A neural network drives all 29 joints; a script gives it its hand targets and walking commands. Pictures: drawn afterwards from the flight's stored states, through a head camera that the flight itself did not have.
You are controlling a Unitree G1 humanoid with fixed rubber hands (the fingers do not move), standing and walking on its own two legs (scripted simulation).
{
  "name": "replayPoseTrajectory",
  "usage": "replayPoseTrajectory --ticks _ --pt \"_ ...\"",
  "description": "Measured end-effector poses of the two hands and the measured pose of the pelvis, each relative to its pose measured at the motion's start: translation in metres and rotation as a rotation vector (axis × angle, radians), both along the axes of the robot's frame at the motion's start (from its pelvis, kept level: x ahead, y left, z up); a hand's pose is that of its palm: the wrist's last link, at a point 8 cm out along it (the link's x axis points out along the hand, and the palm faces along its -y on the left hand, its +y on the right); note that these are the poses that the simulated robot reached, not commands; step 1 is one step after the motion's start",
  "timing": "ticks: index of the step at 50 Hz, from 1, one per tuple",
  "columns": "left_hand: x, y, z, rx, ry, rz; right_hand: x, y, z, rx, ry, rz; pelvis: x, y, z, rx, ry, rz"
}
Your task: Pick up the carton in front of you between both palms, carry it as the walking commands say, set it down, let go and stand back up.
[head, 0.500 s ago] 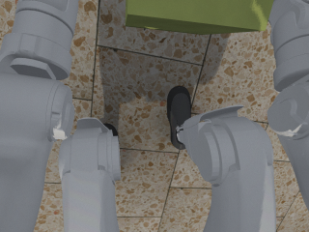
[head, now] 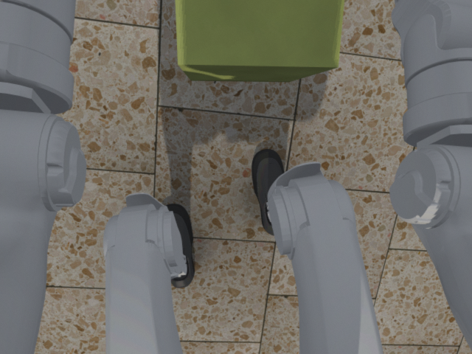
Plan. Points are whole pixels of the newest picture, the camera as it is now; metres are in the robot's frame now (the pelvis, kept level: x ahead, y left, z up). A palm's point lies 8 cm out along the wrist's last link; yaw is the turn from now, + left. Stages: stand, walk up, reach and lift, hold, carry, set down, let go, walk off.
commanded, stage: set down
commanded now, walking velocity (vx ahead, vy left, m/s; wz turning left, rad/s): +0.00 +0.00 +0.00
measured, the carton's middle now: (248, 10) +0.55 -0.12 -0.30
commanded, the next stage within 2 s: let go in 0.72 s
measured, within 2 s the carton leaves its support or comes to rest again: neither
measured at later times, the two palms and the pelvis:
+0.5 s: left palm out of the picture +0.64 +0.08 +0.03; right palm out of the picture +0.53 -0.30 +0.02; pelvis +0.03 +0.00 +0.12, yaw +0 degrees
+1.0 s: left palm out of the picture +0.57 +0.10 +0.14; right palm out of the picture +0.48 -0.29 +0.14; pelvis +0.06 -0.02 +0.25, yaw +2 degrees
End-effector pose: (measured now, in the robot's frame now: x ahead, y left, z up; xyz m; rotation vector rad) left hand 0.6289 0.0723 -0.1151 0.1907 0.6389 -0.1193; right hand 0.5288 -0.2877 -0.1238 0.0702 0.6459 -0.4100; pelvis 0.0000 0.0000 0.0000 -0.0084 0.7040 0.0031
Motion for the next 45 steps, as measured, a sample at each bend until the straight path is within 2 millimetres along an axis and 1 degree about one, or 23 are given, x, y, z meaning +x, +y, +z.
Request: replayPoseTrajectory --ticks 5,13,17,30,36,41,45 --pt "0.002 0.004 0.03 -0.009 0.005 0.004 0.0 -0.001 0.031 -0.008 0.0 0.004 0.004 0.0 0.023 0.009 0.054 -0.005" --pt "0.006 0.01 0.067 -0.01 -0.011 0.003 0.005 -0.002 0.072 -0.02 -0.006 0.008 0.014 -0.002 0.058 0.01 0.117 -0.008" --pt "0.007 0.01 0.088 -0.01 -0.017 0.0 0.004 -0.005 0.095 -0.024 -0.008 0.008 0.019 -0.003 0.077 0.01 0.14 -0.008" --pt "0.008 0.011 0.174 -0.012 -0.007 -0.009 -0.003 -0.012 0.18 -0.012 -0.017 0.005 0.03 -0.004 0.148 0.018 0.154 -0.013" --pt "0.007 0.012 0.21 -0.015 0.001 -0.016 -0.006 -0.013 0.215 -0.009 -0.019 0.008 0.034 -0.006 0.18 0.022 0.139 -0.015" --pt "0.001 0.014 0.231 -0.008 0.011 -0.007 -0.01 -0.011 0.234 -0.017 -0.005 0.039 0.04 -0.008 0.203 0.026 0.124 -0.016" --pt "-0.018 0.02 0.24 0.019 0.019 0.031 -0.021 -0.007 0.244 -0.039 0.024 0.102 0.047 -0.011 0.222 0.033 0.102 -0.015"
